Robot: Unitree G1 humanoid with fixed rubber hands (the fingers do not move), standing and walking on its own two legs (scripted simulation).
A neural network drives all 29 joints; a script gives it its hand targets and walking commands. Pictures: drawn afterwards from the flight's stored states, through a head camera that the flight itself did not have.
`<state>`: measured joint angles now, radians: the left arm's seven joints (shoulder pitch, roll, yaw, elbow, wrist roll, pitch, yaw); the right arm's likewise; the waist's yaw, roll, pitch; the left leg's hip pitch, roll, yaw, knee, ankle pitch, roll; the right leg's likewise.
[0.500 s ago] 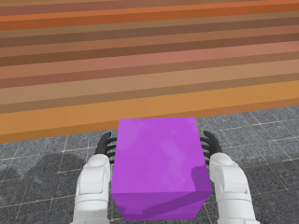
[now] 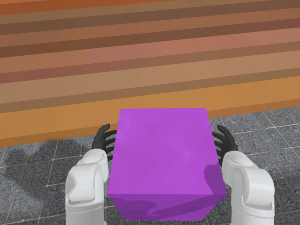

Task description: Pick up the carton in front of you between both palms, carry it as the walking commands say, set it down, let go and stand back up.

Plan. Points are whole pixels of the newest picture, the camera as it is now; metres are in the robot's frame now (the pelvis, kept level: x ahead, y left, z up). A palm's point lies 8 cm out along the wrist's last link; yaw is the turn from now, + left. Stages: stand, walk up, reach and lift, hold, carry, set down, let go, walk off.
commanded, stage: carry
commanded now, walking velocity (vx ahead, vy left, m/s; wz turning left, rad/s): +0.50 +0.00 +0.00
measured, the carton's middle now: (162, 168) +0.27 -0.01 +0.02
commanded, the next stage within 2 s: none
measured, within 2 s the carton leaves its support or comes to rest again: neither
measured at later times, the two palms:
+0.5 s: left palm (109, 81) +0.60 +0.16 +0.07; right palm (191, 83) +0.56 -0.14 +0.07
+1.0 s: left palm (123, 18) +1.00 +0.13 +0.14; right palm (184, 17) +1.00 -0.17 +0.13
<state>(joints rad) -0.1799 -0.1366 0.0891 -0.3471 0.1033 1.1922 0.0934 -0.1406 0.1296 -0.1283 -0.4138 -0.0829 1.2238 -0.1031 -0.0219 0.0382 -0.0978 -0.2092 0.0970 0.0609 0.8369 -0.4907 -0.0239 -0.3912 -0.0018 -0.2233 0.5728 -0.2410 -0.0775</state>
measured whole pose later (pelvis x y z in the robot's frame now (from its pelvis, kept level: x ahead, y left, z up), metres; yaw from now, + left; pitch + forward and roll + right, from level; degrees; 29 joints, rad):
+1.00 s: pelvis +0.64 -0.03 +0.00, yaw -1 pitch +3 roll +0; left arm -0.63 -0.01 0.17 -0.14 0.02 1.28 0.16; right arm -0.62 -0.01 -0.18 -0.17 -0.03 1.31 -0.13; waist 0.05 0.03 0.04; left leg -0.39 0.04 0.02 1.29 -0.41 0.07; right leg -0.45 -0.01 -0.22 0.58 -0.19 -0.11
